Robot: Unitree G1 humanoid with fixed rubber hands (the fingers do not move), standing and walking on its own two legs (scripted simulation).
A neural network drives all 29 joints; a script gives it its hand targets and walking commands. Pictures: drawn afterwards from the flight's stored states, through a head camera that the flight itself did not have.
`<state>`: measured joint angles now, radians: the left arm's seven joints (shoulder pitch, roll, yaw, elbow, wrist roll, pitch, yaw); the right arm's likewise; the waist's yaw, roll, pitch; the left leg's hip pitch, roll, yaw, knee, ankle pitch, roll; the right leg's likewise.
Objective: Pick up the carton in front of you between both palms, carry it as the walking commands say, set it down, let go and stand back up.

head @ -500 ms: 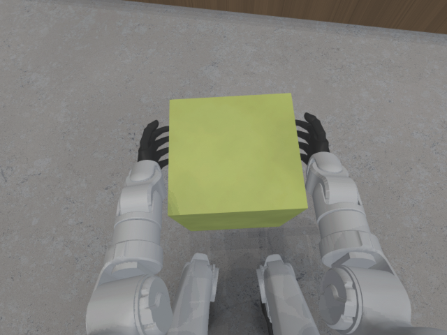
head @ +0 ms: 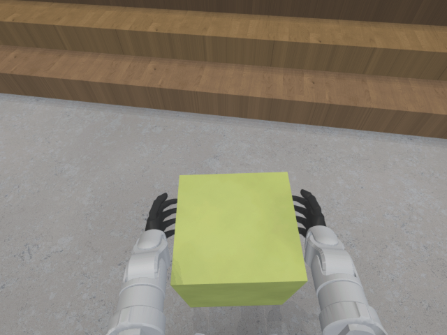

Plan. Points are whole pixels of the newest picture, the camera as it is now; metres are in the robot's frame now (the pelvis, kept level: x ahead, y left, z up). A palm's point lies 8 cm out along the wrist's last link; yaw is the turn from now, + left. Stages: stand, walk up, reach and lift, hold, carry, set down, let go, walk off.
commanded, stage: reach and lift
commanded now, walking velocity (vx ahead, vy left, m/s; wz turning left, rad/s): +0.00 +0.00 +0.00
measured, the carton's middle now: (234, 245) +0.33 +0.01 -0.10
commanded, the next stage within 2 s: hold in 1.34 s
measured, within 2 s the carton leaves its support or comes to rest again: neither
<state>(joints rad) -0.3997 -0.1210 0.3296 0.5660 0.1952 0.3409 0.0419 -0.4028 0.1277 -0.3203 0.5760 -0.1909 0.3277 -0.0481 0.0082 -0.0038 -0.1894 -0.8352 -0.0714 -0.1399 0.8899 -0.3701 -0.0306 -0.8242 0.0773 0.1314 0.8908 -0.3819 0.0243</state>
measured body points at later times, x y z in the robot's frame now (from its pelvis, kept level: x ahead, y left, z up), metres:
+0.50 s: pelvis +0.01 +0.00 +0.05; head -0.03 +0.00 +0.50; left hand +0.31 +0.15 +0.07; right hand +0.31 -0.15 +0.07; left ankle +0.03 +0.13 -0.69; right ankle +0.02 -0.13 -0.69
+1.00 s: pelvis +0.01 +0.00 +0.06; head -0.01 +0.00 +0.51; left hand +0.32 +0.15 +0.08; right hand +0.32 -0.15 +0.08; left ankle +0.03 +0.13 -0.69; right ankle +0.02 -0.13 -0.69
